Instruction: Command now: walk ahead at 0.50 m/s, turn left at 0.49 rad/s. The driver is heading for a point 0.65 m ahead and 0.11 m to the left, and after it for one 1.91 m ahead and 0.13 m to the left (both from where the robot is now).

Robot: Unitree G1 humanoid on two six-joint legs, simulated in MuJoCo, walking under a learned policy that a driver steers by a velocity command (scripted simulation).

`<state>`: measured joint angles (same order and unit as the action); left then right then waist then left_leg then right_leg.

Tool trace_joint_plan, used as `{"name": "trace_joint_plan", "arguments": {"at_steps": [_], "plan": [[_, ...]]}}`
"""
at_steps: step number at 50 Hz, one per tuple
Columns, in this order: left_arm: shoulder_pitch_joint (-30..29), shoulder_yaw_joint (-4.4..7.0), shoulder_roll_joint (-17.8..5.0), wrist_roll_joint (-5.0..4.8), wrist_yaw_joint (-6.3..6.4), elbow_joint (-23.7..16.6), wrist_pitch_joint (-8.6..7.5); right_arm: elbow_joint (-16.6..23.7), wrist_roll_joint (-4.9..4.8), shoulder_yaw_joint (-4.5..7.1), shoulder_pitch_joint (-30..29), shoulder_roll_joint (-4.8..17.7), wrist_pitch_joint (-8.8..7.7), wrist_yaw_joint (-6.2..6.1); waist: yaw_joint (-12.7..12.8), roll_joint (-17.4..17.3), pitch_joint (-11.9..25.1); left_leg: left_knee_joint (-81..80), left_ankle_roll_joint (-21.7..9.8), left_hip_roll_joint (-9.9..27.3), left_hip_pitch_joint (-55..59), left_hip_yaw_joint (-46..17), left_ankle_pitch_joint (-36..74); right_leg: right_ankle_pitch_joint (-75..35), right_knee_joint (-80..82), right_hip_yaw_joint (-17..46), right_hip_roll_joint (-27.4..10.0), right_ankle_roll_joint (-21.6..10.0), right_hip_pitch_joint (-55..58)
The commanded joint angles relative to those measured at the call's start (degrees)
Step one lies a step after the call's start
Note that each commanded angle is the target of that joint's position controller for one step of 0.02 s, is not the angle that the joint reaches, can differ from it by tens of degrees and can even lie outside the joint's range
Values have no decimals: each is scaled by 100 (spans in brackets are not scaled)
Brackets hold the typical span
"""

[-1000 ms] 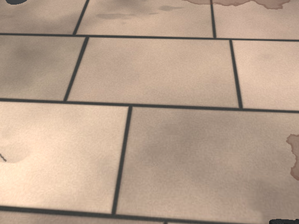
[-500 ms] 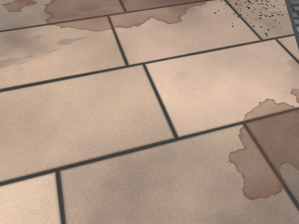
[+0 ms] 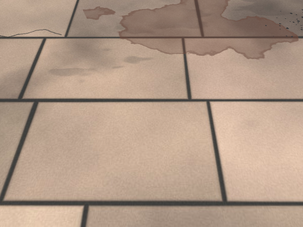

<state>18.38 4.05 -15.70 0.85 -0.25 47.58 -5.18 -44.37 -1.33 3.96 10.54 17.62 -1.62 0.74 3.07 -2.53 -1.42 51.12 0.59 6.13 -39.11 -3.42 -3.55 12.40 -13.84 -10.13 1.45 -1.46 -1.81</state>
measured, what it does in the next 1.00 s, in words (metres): walks ahead: left foot, then right foot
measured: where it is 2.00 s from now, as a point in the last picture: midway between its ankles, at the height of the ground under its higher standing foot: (154, 113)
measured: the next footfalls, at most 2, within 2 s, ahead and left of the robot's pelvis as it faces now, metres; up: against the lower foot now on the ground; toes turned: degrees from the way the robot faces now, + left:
left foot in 0.20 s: +0.28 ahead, +0.15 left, +0.00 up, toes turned +10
right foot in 0.72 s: +0.62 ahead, +0.03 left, +0.00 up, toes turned +16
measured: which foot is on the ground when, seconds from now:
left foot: up 0.00-0.18, down 0.20-0.74, up 0.76-1.00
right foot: down 0.00-0.22, up 0.24-0.70, down 0.72-1.00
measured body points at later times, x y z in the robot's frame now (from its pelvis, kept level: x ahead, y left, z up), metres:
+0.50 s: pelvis +0.27 +0.08 +0.00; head +0.30 +0.11 +0.45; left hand +0.39 +0.39 -0.09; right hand +0.42 -0.18 -0.10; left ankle +0.24 +0.14 -0.74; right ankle +0.47 -0.08 -0.68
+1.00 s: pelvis +0.58 +0.09 +0.00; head +0.61 +0.09 +0.45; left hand +0.58 +0.37 -0.11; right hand +0.80 -0.13 -0.09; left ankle +0.65 +0.29 -0.68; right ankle +0.58 +0.02 -0.74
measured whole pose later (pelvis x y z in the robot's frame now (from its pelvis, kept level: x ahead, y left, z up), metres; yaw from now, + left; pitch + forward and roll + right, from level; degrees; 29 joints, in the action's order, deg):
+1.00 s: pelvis +0.58 +0.09 +0.00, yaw +8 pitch +2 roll +0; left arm 19.8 2.8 -15.5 -0.8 -0.7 44.4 -3.5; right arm -38.8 1.0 2.5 7.8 16.9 -5.2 -0.2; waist 3.1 -1.5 -2.2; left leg 48.9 2.6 3.9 -35.4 -5.4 -11.4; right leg 9.2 -18.3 5.5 6.9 -5.2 -10.0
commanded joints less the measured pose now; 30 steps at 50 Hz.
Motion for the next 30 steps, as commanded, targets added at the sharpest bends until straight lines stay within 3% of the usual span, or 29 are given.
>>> {"name": "trace_joint_plan", "arguments": {"at_steps": [1,5,7,8,9,10,11,12,13,14,15,16,17,20,23,25,27,30], "plan": [[-406,209,-900,-45,74,-356,-77,460,20,-52,-382,54,-54,122,-56,451,-320,-773,-73,77,152,143,627,-1588,777,351,-1641,-825,-297],[-126,284,-1066,-174,88,-148,70,789,15,-47,-915,141,-35,238,61,435,-473,-1357,-320,-21,-1,394,212,-1980,473,85,-1843,-684,483],[-162,327,-1210,-217,106,-125,156,892,23,17,-857,269,-15,274,-89,565,-294,-1455,-518,-289,383,690,-330,-3456,-95,-88,-1863,-562,751],[-198,350,-1298,-240,125,-137,202,882,25,85,-618,387,5,274,-260,679,-57,-1425,-638,-511,823,881,-642,-4458,-616,-167,-1834,-492,818],[-273,356,-1339,-258,142,-156,258,755,8,204,-2,573,22,256,-633,686,301,-1540,-794,-781,1641,1037,-743,-5104,-1533,-289,-1720,-390,690],[-293,306,-1245,-253,163,-188,274,495,-11,404,961,913,48,180,-1125,529,806,-1856,-1016,-1005,3120,953,-464,-4761,-2844,-411,-1475,-177,24],[-67,158,-803,-60,166,-364,222,358,-40,593,1574,1523,109,44,-1150,-515,1277,-2069,-1540,77,4908,-954,-637,-1933,-4851,-451,-1009,158,-1861],[135,-45,-299,-23,100,-629,22,585,-36,562,1227,1799,17,73,-627,-1305,2008,-3120,-2570,1235,6055,-4261,-1818,2186,-6431,729,165,378,-3701],[-522,73,-864,-232,15,-704,-157,643,-6,390,1224,1229,-75,126,-1010,-452,1883,-3541,-2273,1234,5989,-4125,-1996,1973,-6638,1584,-157,234,-4309],[-844,79,-915,-355,-20,-827,-259,606,29,321,1072,1001,-151,131,-931,-295,1155,-3538,-2035,1056,5325,-3289,-1628,1470,-6331,1499,-382,85,-4492],[-854,70,-832,-246,27,-773,-303,629,22,280,722,871,-185,126,-651,183,716,-3516,-1827,781,4497,-2636,-999,1035,-5785,1491,-631,57,-4220],[-828,116,-875,-90,72,-698,-272,695,48,208,412,640,-192,104,-457,207,495,-3590,-1676,557,3911,-2132,-401,733,-5324,1487,-790,74,-3852],[-704,134,-886,-65,58,-697,-208,792,124,189,262,636,-198,74,-287,-69,461,-3691,-1730,495,3462,-2021,56,561,-5182,1533,-844,133,-3494],[-720,114,-709,4,58,-710,-52,787,84,219,312,720,-233,-14,-209,50,364,-3865,-1754,274,2893,-1513,782,190,-4489,1387,-776,393,-3263],[-1383,40,-527,8,55,-920,-24,677,45,250,584,837,-210,-122,-420,-8,155,-3870,-1551,33,2698,-1199,721,-848,-3256,1349,-594,566,-3344],[-1595,-32,-396,-39,-18,-907,-57,594,55,198,649,720,-199,-152,-562,-194,153,-3896,-1349,-100,2662,-859,371,-1684,-2379,1245,-504,559,-3017],[-1909,-68,-377,-100,-97,-958,-105,450,61,179,877,727,-223,-146,-766,-243,43,-3968,-1294,30,2693,-851,52,-2261,-1995,1165,-465,484,-2801],[-2204,-58,-522,-148,-173,-1081,-141,249,74,175,1144,762,-219,-128,-894,-219,-145,-3778,-1282,404,3489,-986,212,-1970,-1675,1198,-483,223,-3249]]}}
Velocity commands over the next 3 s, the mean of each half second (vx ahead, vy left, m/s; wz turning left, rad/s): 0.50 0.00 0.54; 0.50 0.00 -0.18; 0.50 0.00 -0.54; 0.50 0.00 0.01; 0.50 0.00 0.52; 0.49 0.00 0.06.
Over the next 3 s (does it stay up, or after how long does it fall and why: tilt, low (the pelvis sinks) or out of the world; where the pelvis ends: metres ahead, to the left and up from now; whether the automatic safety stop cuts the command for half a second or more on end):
stays up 1.69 0.10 0.00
